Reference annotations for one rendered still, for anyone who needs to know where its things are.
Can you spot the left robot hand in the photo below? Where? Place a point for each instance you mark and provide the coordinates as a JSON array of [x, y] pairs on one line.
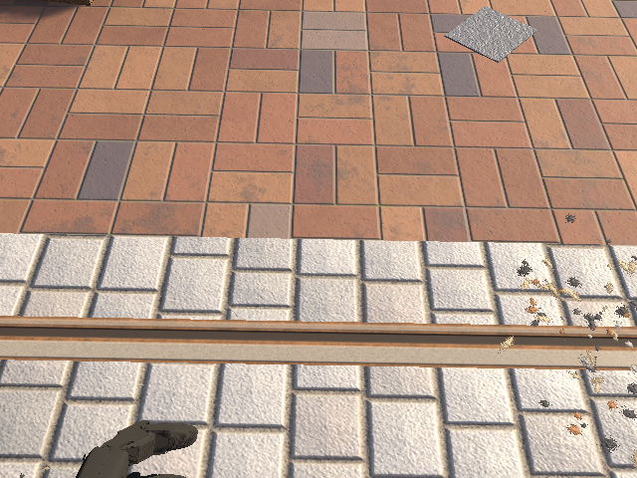
[[133, 445]]

